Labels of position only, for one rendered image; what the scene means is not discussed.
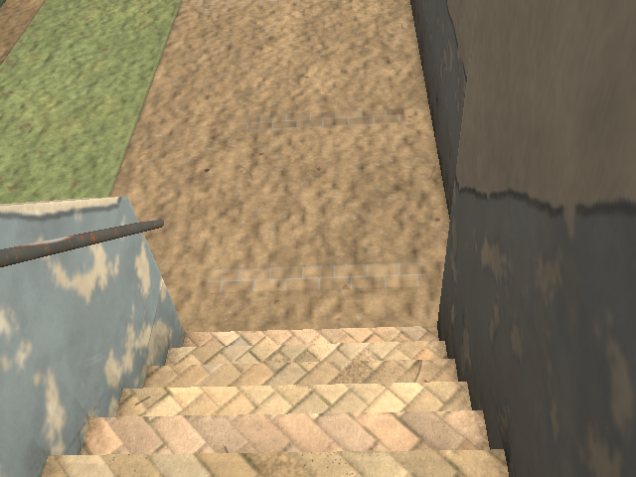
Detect stairs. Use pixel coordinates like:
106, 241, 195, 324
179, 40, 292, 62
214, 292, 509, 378
42, 326, 509, 477

